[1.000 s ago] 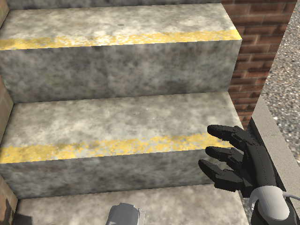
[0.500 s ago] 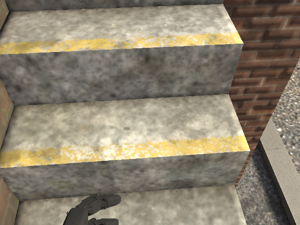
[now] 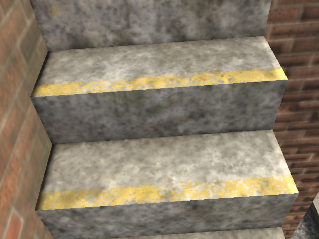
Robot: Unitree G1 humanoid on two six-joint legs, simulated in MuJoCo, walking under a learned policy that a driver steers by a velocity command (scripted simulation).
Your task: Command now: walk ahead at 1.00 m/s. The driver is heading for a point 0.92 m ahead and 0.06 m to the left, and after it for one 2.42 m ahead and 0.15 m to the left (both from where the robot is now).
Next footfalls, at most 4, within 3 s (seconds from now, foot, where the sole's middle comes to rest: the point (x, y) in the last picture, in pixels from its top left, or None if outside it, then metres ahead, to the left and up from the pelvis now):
0.38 right None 0.29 -0.10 -0.47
0.72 left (125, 168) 0.57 0.16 -0.27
1.26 right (204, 68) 0.78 -0.08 -0.06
1.96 left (86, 68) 0.80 0.27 -0.06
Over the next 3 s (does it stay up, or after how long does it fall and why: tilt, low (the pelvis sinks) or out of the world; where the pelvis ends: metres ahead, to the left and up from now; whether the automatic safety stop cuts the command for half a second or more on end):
stays up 0.73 0.05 0.71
